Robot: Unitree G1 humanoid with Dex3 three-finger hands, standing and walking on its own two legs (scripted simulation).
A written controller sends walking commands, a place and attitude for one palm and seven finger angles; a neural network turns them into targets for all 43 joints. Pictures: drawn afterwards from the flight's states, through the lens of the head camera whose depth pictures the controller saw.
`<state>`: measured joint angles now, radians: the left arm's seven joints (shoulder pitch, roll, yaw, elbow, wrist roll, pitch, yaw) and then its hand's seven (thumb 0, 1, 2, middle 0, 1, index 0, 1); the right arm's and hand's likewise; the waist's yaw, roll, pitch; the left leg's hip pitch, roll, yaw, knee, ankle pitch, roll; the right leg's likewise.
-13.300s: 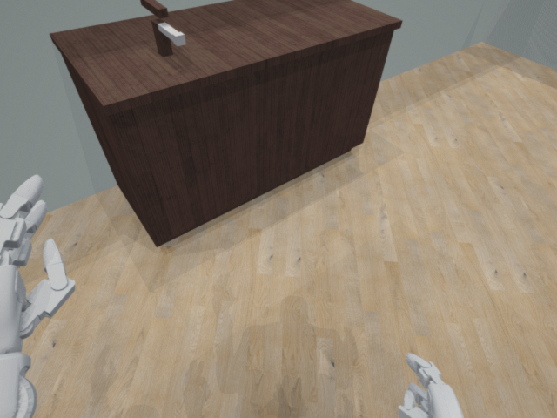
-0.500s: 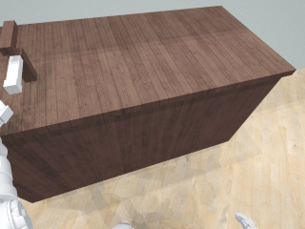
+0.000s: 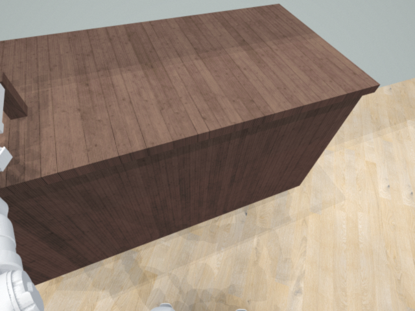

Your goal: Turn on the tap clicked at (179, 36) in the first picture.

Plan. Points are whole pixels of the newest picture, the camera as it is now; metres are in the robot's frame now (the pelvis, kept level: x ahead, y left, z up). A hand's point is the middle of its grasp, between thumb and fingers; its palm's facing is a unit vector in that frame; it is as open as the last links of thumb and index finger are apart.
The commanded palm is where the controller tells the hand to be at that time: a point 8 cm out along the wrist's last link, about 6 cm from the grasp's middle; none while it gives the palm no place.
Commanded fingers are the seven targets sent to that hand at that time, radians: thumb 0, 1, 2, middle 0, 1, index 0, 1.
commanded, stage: push the lever round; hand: left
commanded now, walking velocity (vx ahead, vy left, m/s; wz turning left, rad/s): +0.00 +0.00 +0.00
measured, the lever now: out of the picture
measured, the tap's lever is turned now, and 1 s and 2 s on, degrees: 0 9 37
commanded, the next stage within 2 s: none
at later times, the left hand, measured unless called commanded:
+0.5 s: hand (25, 145) +0.39 +0.35 +0.09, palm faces +0.67 -0.74 -0.05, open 7.9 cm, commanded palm +0.34 +0.37 +0.09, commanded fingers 0.00 0.90 0.90 -0.15 -0.15 -0.15 -0.15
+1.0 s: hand (37, 141) +0.40 +0.33 +0.09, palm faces +0.76 -0.65 -0.04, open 7.9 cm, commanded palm +0.36 +0.34 +0.09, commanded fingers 0.00 0.90 0.90 -0.15 -0.15 -0.15 -0.15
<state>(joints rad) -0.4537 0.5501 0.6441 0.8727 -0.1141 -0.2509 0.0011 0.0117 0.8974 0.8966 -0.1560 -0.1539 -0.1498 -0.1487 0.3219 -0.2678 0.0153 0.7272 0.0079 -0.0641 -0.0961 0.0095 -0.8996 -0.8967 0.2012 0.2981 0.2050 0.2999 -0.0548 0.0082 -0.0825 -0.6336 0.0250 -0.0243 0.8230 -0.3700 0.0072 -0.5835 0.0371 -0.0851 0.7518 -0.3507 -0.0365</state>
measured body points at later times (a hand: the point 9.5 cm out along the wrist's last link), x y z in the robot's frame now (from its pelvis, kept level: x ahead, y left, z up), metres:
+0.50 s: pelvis +0.01 +0.01 +0.00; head +0.05 +0.03 +0.45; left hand +0.35 +0.39 +0.09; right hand +0.09 -0.25 -0.11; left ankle +0.02 +0.11 -0.71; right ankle +0.01 -0.10 -0.71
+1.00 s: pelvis +0.00 +0.02 +0.00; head +0.04 +0.03 +0.45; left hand +0.36 +0.36 +0.09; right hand +0.10 -0.24 -0.11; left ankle +0.02 +0.11 -0.71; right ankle +0.01 -0.10 -0.71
